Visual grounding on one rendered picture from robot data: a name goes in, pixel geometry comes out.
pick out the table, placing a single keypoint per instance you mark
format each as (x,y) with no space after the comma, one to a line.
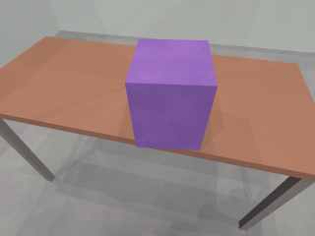
(262,117)

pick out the carton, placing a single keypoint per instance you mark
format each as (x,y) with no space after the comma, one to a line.
(171,86)

